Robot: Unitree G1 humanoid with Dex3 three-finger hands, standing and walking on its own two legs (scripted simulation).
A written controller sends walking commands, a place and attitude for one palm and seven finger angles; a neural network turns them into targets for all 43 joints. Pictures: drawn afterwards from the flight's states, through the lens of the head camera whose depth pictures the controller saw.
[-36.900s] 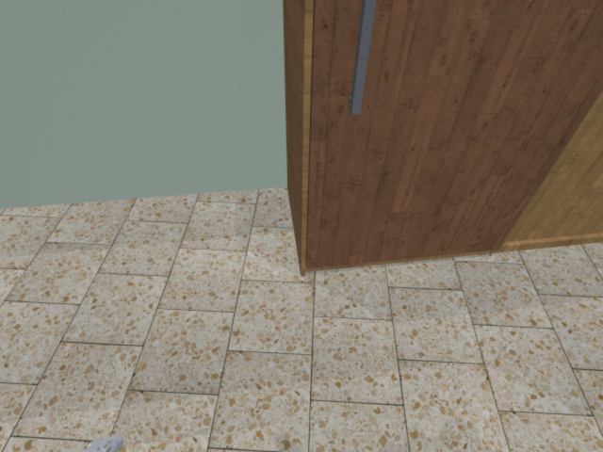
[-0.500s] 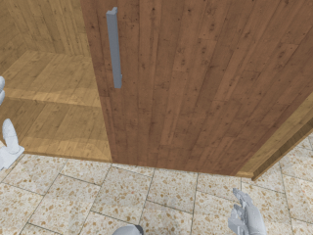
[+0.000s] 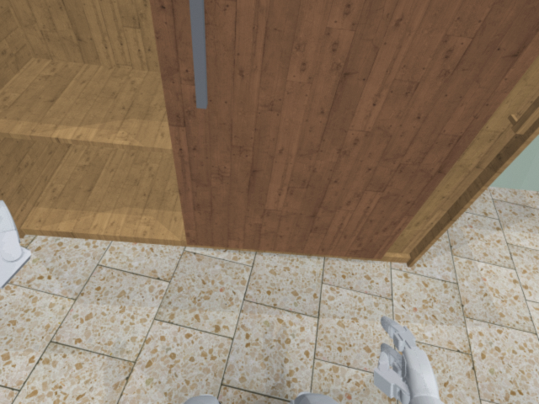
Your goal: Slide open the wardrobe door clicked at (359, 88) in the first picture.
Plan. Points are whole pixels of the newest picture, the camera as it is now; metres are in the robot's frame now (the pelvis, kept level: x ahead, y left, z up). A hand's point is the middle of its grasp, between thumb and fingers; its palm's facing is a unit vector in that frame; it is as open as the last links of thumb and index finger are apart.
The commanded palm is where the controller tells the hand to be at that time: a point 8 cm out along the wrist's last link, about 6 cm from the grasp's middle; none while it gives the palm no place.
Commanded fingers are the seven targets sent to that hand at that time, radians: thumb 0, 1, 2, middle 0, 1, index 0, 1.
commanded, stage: stop stepping back and stand still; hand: left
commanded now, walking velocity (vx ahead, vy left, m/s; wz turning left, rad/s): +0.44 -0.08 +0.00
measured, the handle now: (200, 47) +0.74 +0.21 +0.13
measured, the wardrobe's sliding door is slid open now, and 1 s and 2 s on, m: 0.66 0.66 0.66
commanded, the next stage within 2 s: let the arm hang, fingers relaxed in 1.14 s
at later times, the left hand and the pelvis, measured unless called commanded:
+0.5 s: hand (43, 306) +0.17 +0.25 +0.15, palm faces +0.41 -0.83 -0.38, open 7.4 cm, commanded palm +0.10 +0.28 +0.18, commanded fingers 0.00 0.90 0.90 -0.20 -0.30 -0.20 -0.30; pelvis -0.05 -0.01 -0.01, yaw -3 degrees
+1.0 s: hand (71, 257) +0.22 +0.24 +0.16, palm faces +0.36 -0.84 -0.40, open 7.4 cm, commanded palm +0.14 +0.29 +0.18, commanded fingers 0.00 0.90 0.90 -0.20 -0.30 -0.20 -0.30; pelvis -0.01 +0.00 +0.00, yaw -3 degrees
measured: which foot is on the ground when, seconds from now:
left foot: down 0.00-0.14, up 0.16-0.38, down 0.40-0.60, up 0.62-0.82, down 0.84-1.00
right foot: up 0.00-0.14, down 0.16-1.00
